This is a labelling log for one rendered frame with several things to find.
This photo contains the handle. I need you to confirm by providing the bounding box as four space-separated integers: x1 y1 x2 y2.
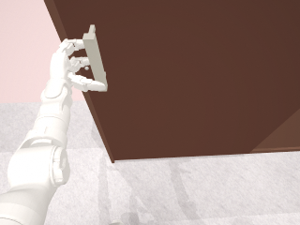
82 24 108 92

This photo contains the robot left upper arm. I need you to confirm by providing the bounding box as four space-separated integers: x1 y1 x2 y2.
0 145 70 225

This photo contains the robot left shin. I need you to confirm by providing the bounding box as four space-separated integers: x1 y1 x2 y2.
112 219 123 224

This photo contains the left robot forearm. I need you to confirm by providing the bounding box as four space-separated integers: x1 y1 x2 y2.
7 78 73 186

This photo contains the wardrobe door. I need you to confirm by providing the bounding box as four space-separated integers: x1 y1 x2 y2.
255 109 300 149
53 0 300 160

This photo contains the left robot hand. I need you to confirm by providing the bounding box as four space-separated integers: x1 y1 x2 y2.
50 38 106 92

